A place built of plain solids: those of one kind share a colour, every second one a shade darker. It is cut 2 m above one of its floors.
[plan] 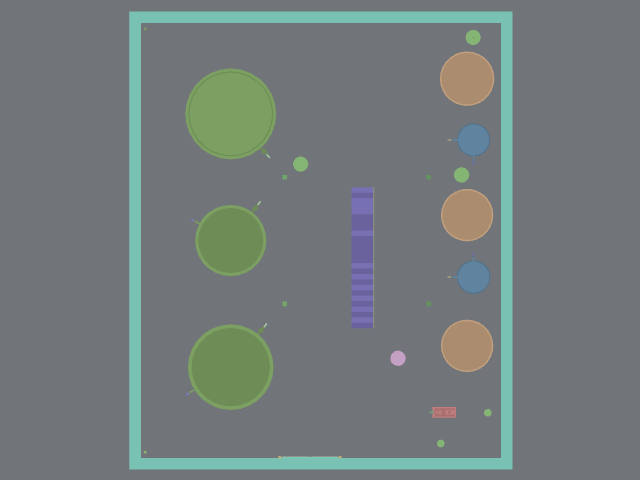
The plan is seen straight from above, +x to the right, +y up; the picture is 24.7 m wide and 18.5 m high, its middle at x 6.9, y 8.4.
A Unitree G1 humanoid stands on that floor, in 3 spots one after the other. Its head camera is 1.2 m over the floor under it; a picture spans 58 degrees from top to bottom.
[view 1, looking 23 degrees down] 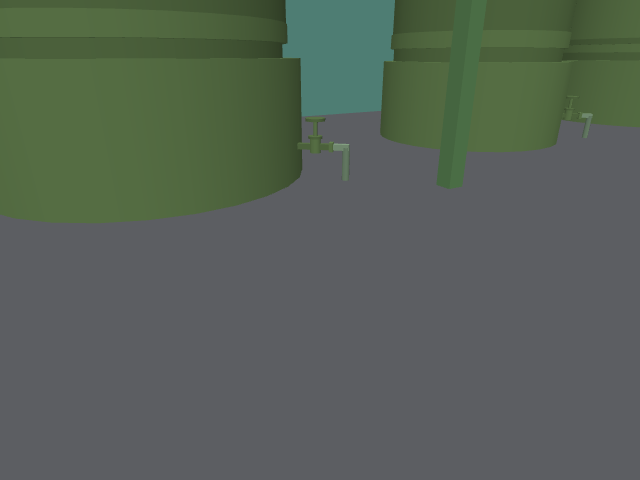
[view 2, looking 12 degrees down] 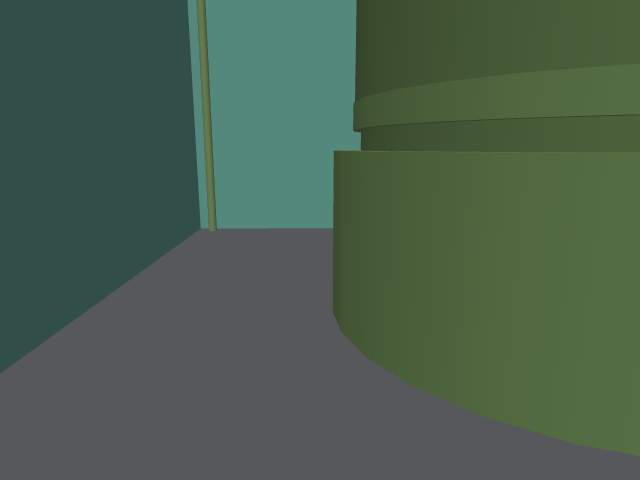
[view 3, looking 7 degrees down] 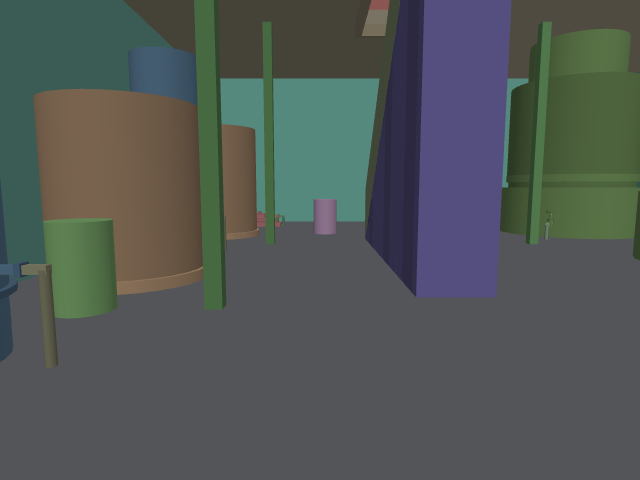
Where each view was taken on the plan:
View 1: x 8.55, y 2.70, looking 150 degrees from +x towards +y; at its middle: ground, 3.07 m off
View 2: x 6.51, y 1.70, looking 179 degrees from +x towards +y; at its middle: ground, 5.77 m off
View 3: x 10.04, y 15.06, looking -90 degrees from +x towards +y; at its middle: ground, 9.85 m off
